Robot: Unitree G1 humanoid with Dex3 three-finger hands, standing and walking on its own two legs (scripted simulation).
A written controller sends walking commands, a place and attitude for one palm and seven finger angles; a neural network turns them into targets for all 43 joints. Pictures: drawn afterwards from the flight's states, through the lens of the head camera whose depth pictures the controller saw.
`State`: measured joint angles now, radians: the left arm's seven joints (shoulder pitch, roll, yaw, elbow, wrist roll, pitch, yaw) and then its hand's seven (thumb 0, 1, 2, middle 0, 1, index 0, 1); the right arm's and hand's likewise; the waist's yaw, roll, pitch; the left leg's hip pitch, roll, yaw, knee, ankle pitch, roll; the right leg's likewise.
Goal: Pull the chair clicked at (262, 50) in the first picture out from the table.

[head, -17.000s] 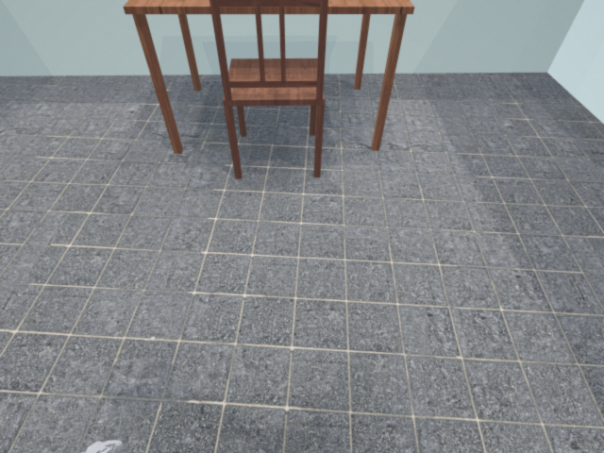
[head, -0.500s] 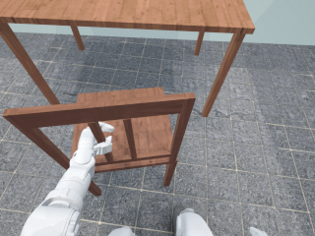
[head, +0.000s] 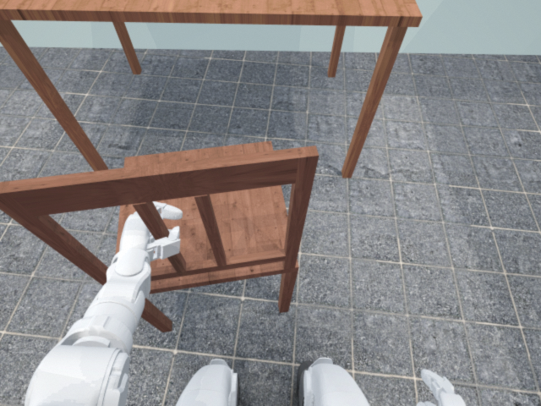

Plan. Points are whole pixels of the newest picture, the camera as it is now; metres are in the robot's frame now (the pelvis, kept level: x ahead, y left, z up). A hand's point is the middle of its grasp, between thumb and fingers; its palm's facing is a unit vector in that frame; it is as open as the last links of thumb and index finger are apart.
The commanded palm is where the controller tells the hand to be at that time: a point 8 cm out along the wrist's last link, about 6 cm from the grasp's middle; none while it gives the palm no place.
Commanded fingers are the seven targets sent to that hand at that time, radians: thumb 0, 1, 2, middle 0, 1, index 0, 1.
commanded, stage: step backward, pulling the chair out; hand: left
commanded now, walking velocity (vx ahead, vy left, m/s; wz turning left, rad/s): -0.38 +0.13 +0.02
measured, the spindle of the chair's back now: (164, 239) +0.38 +0.20 -0.08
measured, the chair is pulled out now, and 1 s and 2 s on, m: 0.41 0.60 0.60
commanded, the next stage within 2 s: stop walking, hand still on the chair in 0.44 s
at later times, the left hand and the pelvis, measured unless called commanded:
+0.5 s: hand (158, 288) +0.28 +0.19 -0.05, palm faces +0.11 -0.97 -0.22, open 5.4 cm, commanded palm +0.29 +0.24 -0.04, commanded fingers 0.00 0.90 0.90 -0.50 -1.45 -0.50 -1.45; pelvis -0.07 +0.01 +0.01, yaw -1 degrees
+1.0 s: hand (147, 358) +0.18 +0.18 -0.05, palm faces +0.11 -0.97 -0.22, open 5.4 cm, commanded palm +0.16 +0.23 -0.03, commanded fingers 0.00 0.90 0.90 -0.50 -1.45 -0.50 -1.45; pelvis -0.07 +0.01 +0.02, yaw -2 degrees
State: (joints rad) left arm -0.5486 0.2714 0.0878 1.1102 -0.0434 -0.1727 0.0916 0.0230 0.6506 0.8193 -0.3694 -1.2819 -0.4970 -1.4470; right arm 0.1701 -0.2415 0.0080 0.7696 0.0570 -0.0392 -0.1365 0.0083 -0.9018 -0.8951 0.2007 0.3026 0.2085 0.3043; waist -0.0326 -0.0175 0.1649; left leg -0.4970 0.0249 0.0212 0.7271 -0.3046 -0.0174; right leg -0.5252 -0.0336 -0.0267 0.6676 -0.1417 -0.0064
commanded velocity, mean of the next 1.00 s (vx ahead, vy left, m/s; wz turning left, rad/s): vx -0.11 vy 0.01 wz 0.01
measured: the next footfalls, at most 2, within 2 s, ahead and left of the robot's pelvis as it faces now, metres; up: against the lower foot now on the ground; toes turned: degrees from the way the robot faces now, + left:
left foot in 0.16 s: +0.04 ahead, +0.13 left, +0.00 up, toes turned +1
right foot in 0.36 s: +0.02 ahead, -0.13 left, +0.00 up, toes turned -1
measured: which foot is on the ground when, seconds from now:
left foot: down 0.00-0.02, up 0.04-0.14, down 0.16-1.00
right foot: down 0.00-0.18, up 0.20-0.34, down 0.36-1.00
